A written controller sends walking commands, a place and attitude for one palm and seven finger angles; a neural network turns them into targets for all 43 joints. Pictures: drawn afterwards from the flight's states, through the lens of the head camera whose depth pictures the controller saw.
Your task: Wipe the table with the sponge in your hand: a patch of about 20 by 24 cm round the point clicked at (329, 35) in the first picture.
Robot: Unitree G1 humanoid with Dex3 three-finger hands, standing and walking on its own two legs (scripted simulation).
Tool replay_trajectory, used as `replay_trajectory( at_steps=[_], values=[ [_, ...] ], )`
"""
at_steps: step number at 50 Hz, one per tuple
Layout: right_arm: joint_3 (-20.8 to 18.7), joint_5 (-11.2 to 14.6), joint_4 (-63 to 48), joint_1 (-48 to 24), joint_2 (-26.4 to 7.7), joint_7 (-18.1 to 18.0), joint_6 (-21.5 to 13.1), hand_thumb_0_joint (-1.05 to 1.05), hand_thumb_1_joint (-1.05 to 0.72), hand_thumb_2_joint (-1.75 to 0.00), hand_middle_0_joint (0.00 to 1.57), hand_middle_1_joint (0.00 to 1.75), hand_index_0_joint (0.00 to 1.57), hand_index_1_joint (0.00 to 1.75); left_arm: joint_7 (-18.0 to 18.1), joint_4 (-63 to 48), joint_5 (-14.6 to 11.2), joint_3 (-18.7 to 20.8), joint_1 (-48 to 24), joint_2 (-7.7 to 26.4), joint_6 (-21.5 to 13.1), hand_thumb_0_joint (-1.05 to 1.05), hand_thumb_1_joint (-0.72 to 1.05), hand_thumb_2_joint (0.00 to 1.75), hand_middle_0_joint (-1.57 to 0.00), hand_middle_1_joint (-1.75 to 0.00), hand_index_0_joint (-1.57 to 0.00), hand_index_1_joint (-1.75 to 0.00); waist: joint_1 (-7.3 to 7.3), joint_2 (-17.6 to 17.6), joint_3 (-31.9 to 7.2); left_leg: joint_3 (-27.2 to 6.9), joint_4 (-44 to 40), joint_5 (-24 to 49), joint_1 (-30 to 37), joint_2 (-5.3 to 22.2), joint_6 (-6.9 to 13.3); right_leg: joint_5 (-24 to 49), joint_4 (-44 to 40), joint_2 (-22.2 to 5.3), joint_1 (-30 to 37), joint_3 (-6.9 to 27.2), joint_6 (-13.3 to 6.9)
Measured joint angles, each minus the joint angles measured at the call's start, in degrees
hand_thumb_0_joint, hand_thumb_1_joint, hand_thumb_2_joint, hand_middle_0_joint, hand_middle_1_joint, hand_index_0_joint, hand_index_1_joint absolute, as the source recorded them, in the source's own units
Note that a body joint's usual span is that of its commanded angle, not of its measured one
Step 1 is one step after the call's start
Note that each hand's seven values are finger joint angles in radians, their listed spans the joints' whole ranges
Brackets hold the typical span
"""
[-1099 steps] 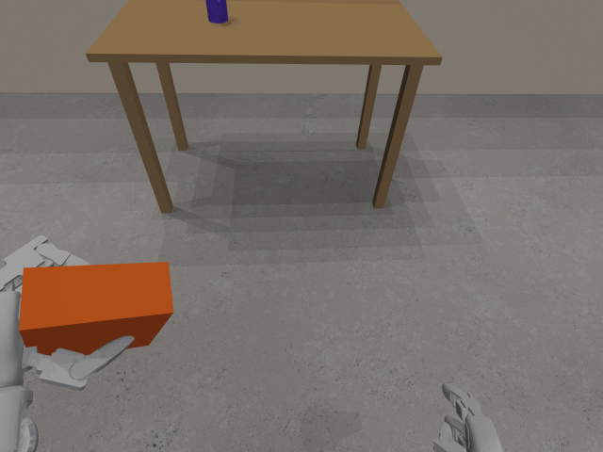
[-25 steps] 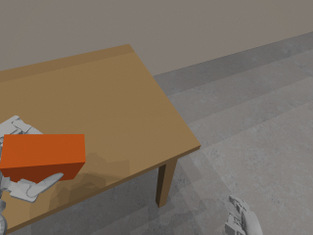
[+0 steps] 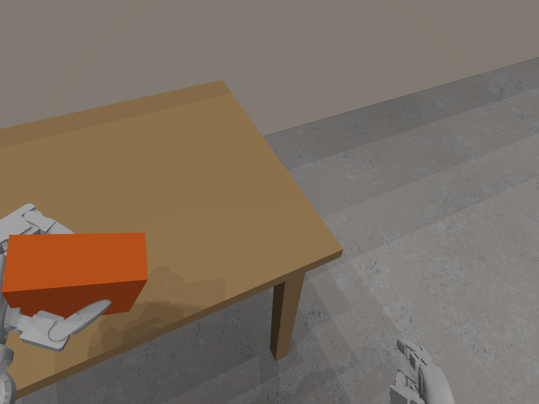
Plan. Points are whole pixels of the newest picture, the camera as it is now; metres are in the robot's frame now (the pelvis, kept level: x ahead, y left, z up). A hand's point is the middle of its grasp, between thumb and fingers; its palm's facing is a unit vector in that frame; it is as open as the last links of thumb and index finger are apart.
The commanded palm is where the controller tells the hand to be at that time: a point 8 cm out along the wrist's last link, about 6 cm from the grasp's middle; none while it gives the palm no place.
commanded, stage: shuffle to correct the standing spot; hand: left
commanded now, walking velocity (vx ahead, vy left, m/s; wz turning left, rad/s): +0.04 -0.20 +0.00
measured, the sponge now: (99, 279) +0.23 +0.21 +0.14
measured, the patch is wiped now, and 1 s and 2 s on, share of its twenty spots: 0.00 0.00 0.00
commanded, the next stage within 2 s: come to a stop and stand still in 0.18 s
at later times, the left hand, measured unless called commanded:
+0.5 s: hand (9, 229) +0.25 +0.28 +0.20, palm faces +0.44 -0.78 -0.44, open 9.5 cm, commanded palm +0.16 +0.28 +0.18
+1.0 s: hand out of the picture +0.20 +0.34 +0.16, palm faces +0.43 -0.84 -0.33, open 9.5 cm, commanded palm +0.14 +0.36 +0.18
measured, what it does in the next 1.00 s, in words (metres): shifts its weight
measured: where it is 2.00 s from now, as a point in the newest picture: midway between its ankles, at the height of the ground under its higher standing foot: outside the picture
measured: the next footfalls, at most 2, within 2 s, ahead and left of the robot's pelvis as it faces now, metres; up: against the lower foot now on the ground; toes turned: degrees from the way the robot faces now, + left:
none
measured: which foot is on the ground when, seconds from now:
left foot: down 0.00-1.00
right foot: down 0.00-1.00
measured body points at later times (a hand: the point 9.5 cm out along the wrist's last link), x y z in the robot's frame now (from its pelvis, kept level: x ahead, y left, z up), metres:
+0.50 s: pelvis +0.00 +0.00 +0.00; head +0.04 +0.01 +0.44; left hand +0.22 +0.32 +0.22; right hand +0.16 -0.23 -0.09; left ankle +0.01 +0.16 -0.73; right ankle -0.01 -0.04 -0.73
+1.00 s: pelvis -0.01 +0.08 +0.00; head +0.01 +0.11 +0.45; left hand +0.17 +0.39 +0.18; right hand +0.20 -0.13 -0.06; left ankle +0.01 +0.16 -0.73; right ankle -0.01 -0.04 -0.73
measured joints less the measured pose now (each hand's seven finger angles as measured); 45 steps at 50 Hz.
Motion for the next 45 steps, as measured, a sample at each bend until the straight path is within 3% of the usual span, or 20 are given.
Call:
replay_trajectory(
  at_steps=[16,19,22,25,30,34,39,45],
  values=[
    [0.0,0.0,-0.6,-0.2,0.0,0.1,0.3,0.01,-0.91,-0.89,0.2,0.3,0.2,0.3,-0.2,-0.1,0.0,0.7,0.5,1.0,-0.1,0.01,-0.44,1.04,-0.8,-1.35,-0.78,-1.36,-0.28,0.0,0.3,0.3,-0.1,-0.1,0.1,0.2,-0.3,0.2,-0.5,0.2,0.2,0.3,0.1],
    [1.4,0.4,-1.2,2.0,-0.3,-1.8,-2.1,0.01,-0.91,-0.89,0.2,0.3,0.2,0.3,-2.3,5.0,0.8,1.4,-9.5,8.0,-2.8,0.01,-0.44,1.04,-0.8,-1.35,-0.79,-1.36,2.26,-1.1,1.6,-0.5,0.2,0.1,-0.1,-0.5,-0.8,-1.1,1.8,-0.6,-0.6,-0.6,0.4],
    [2.1,-0.7,0.4,1.3,-0.6,0.3,-4.3,0.01,-0.91,-0.89,0.2,0.3,0.2,0.3,-1.5,9.2,0.8,6.8,-14.8,9.9,-5.2,0.0,-0.44,1.04,-0.8,-1.35,-0.78,-1.36,2.74,-1.6,1.2,0.3,2.0,-0.7,-1.9,-0.2,0.3,-1.6,3.6,-0.3,-2.8,0.0,-0.1],
    [1.8,-0.6,0.8,1.8,-1.4,2.6,-6.6,0.01,-0.91,-0.89,0.2,0.3,0.2,0.3,-0.2,9.7,-0.2,8.2,-12.9,7.5,-7.4,0.0,-0.44,1.04,-0.8,-1.35,-0.78,-1.36,1.87,-1.7,0.3,1.1,2.3,-0.7,-2.5,-0.7,1.6,-1.8,4.1,-0.8,-3.5,0.8,0.4],
    [0.9,-0.8,2.2,2.9,-3.3,3.4,-9.4,0.01,-0.91,-0.89,0.2,0.3,0.2,0.3,-0.2,6.9,0.5,2.0,-4.6,2.3,-10.3,0.01,-0.44,1.04,-0.8,-1.35,-0.78,-1.36,1.81,-2.0,-0.1,1.8,0.0,-0.1,-1.5,-2.2,1.3,-2.1,4.2,-2.4,-3.6,1.3,1.7],
    [0.5,-1.0,3.4,2.3,-3.8,2.6,-9.8,0.01,-0.91,-0.89,0.2,0.3,0.2,0.3,-0.3,7.0,1.6,-0.5,-3.2,2.8,-10.6,0.0,-0.44,1.04,-0.8,-1.35,-0.78,-1.36,2.64,-2.6,0.9,1.1,-0.2,0.4,-1.5,-3.3,1.3,-2.0,3.9,-3.5,-3.2,0.6,2.4],
    [0.6,-1.0,3.8,0.8,-3.3,2.5,-9.7,0.01,-0.91,-0.89,0.2,0.3,0.2,0.3,1.1,7.6,1.3,0.9,-5.5,4.0,-9.8,0.0,-0.44,1.04,-0.8,-1.35,-0.78,-1.36,3.46,-3.1,1.3,0.5,-0.5,1.0,-1.3,-4.5,2.4,-1.4,2.9,-4.7,-2.3,-0.1,3.5],
    [0.9,-0.8,3.0,-1.1,-2.1,2.9,-9.4,0.01,-0.91,-0.89,0.2,0.3,0.2,0.3,2.2,6.6,1.1,0.4,-6.7,1.7,-9.4,0.0,-0.44,1.04,-0.8,-1.35,-0.78,-1.36,3.98,-3.0,0.4,0.9,-2.0,2.1,-0.5,-6.0,4.1,-0.2,1.2,-6.2,-1.3,0.3,5.3]
  ],
)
